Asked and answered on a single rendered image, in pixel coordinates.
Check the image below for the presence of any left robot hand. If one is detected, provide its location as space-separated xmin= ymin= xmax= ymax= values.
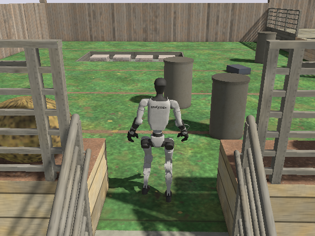
xmin=127 ymin=132 xmax=138 ymax=142

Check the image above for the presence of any robot right shin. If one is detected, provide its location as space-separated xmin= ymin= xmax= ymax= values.
xmin=165 ymin=163 xmax=172 ymax=196

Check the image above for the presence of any robot left shin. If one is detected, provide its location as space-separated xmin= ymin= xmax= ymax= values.
xmin=143 ymin=154 xmax=151 ymax=188

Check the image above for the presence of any robot left forearm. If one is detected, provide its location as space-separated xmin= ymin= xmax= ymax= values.
xmin=129 ymin=118 xmax=139 ymax=135

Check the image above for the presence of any robot right upper arm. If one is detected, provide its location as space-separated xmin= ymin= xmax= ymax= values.
xmin=170 ymin=100 xmax=183 ymax=127

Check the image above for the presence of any robot right forearm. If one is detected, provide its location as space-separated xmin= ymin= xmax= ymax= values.
xmin=178 ymin=120 xmax=187 ymax=135

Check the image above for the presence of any robot shin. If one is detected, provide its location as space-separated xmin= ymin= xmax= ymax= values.
xmin=143 ymin=154 xmax=151 ymax=188
xmin=165 ymin=163 xmax=172 ymax=196

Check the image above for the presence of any right robot hand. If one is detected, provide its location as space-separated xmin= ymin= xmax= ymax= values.
xmin=177 ymin=132 xmax=189 ymax=142

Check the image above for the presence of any robot left upper arm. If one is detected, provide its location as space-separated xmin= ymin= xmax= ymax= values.
xmin=135 ymin=98 xmax=149 ymax=125

